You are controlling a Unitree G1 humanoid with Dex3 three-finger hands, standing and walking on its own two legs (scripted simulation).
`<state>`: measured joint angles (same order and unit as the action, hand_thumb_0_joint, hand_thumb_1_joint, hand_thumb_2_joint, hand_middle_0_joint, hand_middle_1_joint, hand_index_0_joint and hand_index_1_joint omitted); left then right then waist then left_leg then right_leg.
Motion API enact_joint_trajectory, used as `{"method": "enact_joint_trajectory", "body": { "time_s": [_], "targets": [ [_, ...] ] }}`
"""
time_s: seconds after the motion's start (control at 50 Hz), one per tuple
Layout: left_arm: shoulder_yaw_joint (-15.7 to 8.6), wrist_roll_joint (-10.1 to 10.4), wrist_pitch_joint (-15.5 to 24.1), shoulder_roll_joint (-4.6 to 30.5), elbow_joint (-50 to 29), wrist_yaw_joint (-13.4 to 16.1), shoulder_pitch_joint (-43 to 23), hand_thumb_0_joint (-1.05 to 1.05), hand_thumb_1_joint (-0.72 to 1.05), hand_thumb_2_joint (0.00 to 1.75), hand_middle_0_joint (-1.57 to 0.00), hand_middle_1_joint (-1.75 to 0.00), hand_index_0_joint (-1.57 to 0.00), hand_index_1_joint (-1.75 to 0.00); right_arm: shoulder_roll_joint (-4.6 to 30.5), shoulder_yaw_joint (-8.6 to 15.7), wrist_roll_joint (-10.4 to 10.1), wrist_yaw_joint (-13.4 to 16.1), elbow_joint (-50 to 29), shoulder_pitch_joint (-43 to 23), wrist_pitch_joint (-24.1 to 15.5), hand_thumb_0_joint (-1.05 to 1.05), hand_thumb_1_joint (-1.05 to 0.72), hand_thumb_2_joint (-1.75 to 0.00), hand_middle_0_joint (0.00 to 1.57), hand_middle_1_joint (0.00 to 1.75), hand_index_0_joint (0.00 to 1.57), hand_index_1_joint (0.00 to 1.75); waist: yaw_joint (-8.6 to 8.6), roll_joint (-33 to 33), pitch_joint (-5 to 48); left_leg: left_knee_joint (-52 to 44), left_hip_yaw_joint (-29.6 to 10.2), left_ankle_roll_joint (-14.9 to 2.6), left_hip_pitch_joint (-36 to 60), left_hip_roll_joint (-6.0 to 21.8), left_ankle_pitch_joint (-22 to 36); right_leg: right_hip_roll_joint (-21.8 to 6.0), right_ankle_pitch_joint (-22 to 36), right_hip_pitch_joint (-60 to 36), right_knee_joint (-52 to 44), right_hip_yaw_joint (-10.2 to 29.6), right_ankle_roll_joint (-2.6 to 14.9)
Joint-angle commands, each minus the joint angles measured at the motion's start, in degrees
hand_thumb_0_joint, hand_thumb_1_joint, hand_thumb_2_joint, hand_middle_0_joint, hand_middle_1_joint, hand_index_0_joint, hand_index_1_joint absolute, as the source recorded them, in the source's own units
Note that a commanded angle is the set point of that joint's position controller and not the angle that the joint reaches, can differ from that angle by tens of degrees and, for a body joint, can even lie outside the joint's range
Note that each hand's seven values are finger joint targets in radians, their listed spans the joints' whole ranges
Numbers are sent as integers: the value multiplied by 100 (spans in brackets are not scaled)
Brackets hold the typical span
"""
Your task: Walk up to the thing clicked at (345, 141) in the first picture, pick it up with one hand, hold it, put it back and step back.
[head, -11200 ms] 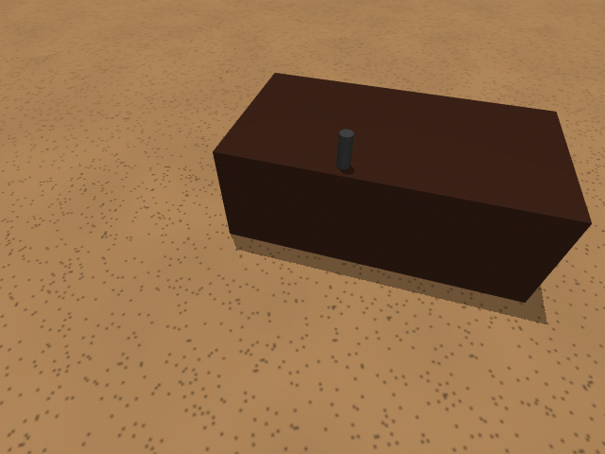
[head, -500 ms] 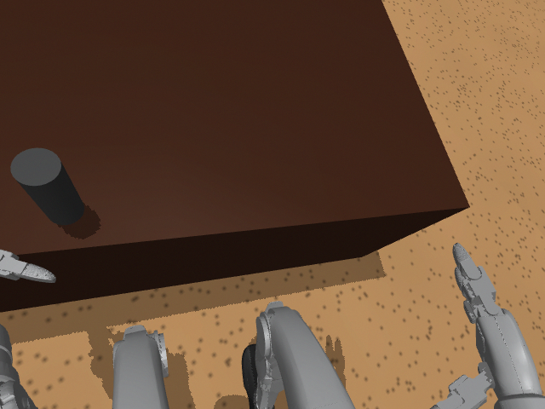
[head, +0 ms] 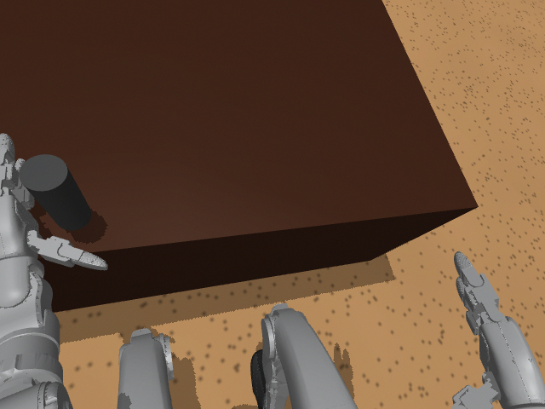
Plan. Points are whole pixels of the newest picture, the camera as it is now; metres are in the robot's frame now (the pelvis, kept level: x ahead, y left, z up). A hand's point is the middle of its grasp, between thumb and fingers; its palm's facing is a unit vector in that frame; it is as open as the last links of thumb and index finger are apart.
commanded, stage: close in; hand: left
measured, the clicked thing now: (60, 196) +0.45 +0.21 -0.04
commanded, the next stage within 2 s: rest palm in 0.02 s
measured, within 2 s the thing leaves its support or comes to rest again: leaves its support in 1.44 s
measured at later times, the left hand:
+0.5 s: hand (59, 210) +0.44 +0.22 -0.06, palm faces +0.22 -0.98 -0.01, open 16.5 cm
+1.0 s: hand (67, 194) +0.46 +0.20 -0.04, palm faces +0.18 -0.98 +0.00, open 10.4 cm
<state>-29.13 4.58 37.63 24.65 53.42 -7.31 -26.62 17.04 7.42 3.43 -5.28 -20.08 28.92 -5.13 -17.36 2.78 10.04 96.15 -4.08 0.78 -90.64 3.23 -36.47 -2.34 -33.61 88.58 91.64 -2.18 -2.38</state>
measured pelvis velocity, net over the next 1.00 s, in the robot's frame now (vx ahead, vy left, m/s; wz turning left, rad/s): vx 0.01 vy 0.00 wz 0.00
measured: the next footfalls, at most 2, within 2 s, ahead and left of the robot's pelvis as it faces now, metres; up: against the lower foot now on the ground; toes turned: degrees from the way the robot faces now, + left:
none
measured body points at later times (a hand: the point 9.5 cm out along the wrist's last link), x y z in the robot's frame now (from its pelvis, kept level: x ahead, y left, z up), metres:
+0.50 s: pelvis +0.00 -0.01 +0.00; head +0.18 +0.07 +0.41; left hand +0.42 +0.27 -0.05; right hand +0.19 -0.26 +0.10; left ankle +0.05 +0.12 -0.52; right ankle +0.07 -0.15 -0.52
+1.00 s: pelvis +0.01 +0.00 +0.01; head +0.18 +0.07 +0.42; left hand +0.44 +0.26 -0.04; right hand +0.18 -0.26 +0.11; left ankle +0.05 +0.12 -0.52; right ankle +0.07 -0.15 -0.52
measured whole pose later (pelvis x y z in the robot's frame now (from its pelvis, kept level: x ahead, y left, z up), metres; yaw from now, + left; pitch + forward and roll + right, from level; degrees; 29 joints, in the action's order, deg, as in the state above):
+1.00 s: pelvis +0.01 +0.00 +0.01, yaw +0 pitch +30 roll -4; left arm -28.8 3.5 38.3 24.8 55.4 -4.4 -28.5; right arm 18.0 7.4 2.9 -5.7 -22.9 28.5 -0.5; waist -18.0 2.8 9.9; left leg 93.2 -3.7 1.1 -87.6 3.5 -36.1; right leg -1.9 -33.2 85.9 89.0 -1.9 -2.2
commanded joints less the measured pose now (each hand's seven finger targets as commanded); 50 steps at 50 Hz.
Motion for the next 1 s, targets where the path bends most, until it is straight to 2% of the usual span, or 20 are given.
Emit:
{"method": "enact_joint_trajectory", "body": {
  "time_s": [0.0,0.04,0.06,0.12,0.16,0.22,0.26,0.28,0.36,0.42,0.48,0.5,0.54,0.62,0.68,0.76,0.82,0.86,0.92,0.98],
  "targets": [
    [52,-73,428,778,-1083,198,-1187,0,-54,4,-8,-7,-10,-6,931,850,-69,130,-865,434,-142,0,53,-5,5,5,5,5,301,-1805,2886,-1568,-35,-13,2798,-245,1544,324,1186,-1323,-878,-185,445],
    [35,-105,451,887,-1388,298,-1280,0,-54,4,-8,-7,-10,-6,903,841,-75,118,-981,461,-109,0,53,-5,5,5,5,5,263,-1710,2979,-1497,47,-57,2697,-247,1386,309,1170,-1566,-980,-89,408],
    [166,-115,464,688,-1283,313,-1326,0,-55,4,-8,-7,-9,-6,927,836,-76,121,-1071,434,-100,0,53,-5,5,5,5,5,188,-1601,2954,-1532,12,-46,2708,-235,1318,316,1139,-1548,-984,-104,407],
    [106,-115,462,716,-1232,392,-1145,0,-61,3,-12,-5,-11,-6,902,838,-82,115,-852,414,-5,0,51,-6,5,5,5,5,298,-1666,2746,-1587,29,-36,2686,-234,1348,327,1099,-1443,-989,-122,418],
    [99,-93,457,530,-919,458,-880,0,-61,3,-12,-6,-12,-6,957,908,-84,115,-900,329,22,0,52,-6,5,5,5,5,244,-1371,2607,-1557,32,-66,2451,-251,1273,330,1094,-1516,-1031,-118,400],
    [-68,-101,632,823,-1021,516,-1001,0,-61,2,-11,-5,-11,-5,861,791,-86,87,-936,376,35,0,51,-6,5,5,5,5,216,-1215,2581,-1335,124,-138,2066,-281,1253,307,1166,-1772,-1086,67,341],
    [-48,-62,736,740,-1030,483,-1038,0,-61,0,-20,-12,-20,-11,880,824,-75,73,-1010,322,11,0,52,-5,5,5,5,5,172,-1206,2635,-1327,129,-131,2010,-290,1144,301,1093,-1850,-1079,100,336],
    [-159,-67,790,1012,-1117,465,-1113,0,-60,4,-26,-17,-28,-15,908,802,-92,73,-1125,338,5,0,52,-5,5,5,5,5,198,-1153,2753,-1270,154,-152,1960,-296,1110,287,1093,-1982,-1123,179,309],
    [-132,-42,845,1233,-1147,342,-1542,0,-60,9,-39,-26,-40,-25,1065,869,-100,109,-1458,395,26,0,51,-5,5,5,5,5,67,-1419,3183,-1262,132,-124,2225,-284,1371,261,1344,-2170,-1134,285,315],
    [-34,-11,754,1100,-874,225,-1615,0,-58,10,-43,-29,-45,-27,1120,1002,-123,127,-1211,429,70,0,50,-5,5,5,5,5,5,-1587,2925,-1324,93,-92,2385,-263,1285,272,1215,-1787,-1116,228,356],
    [-261,-63,678,1441,-723,172,-1401,0,-54,11,-47,-31,-48,-30,1130,921,-131,107,-1291,402,87,0,50,-5,5,5,5,5,166,-1744,2886,-1437,60,-46,2624,-252,1333,289,1137,-1687,-1090,114,385],
    [-150,-60,654,1278,-662,122,-1456,0,-54,11,-48,-31,-49,-30,1037,791,-123,84,-1233,496,104,0,50,-5,5,5,5,5,121,-1815,2804,-1493,45,-29,2675,-246,1387,297,1158,-1583,-1060,41,403],
    [-157,9,597,1150,-560,78,-1472,0,-54,16,-52,-36,-53,-35,985,797,-143,74,-1133,489,114,0,50,-5,5,5,5,5,64,-1742,2637,-1495,56,-57,2554,-259,1253,297,1067,-1507,-1106,26,390],
    [-329,5,592,1482,-814,116,-1755,0,-47,22,-59,-43,-60,-41,1040,728,-130,84,-1213,302,106,0,50,-5,5,5,5,5,221,-1894,2754,-1575,-38,-3,2772,-224,1443,324,1117,-1343,-939,-114,430],
    [-119,25,508,1111,-505,59,-1632,0,-44,33,-69,-55,-71,-54,1095,847,-128,122,-1217,293,109,0,50,-5,5,5,5,5,57,-1763,2680,-1605,-25,-28,2730,-231,1299,324,1071,-1440,-1069,-93,408],
    [-3,-27,517,1083,-768,115,-1836,0,-36,41,-80,-65,-82,-64,1082,767,-119,149,-1388,278,87,0,50,-5,5,5,5,5,40,-1670,2850,-1642,-30,-41,2758,-224,1197,316,1070,-1556,-1128,-80,393],
    [-129,-41,485,1266,-819,199,-1785,0,-30,49,-88,-74,-89,-73,1113,848,-129,160,-1225,455,126,0,51,-5,5,5,5,5,92,-1687,2837,-1641,14,-48,2805,-239,1276,319,1132,-1613,-1159,-66,389],
    [-83,-12,471,1020,-724,251,-1610,0,-24,57,-92,-79,-93,-79,1148,935,-125,160,-1312,366,140,0,51,-5,5,5,5,5,53,-1526,2843,-1607,18,-64,2755,-245,1458,333,1281,-1674,-1164,-87,385],
    [-121,-60,504,1176,-977,335,-1695,0,-16,66,-101,-89,-103,-88,984,776,-115,125,-1224,461,162,0,51,-5,5,5,5,5,148,-1589,2944,-1565,84,-85,2740,-270,1532,326,1340,-1879,-1211,-13,369],
    [-87,-81,501,1017,-942,385,-1469,0,-9,73,-108,-96,-109,-96,960,779,-100,100,-1148,472,194,0,51,-5,5,5,5,5,188,-1673,2907,-1592,81,-60,2909,-255,1800,332,1476,-1845,-1204,-31,391]
  ]
}}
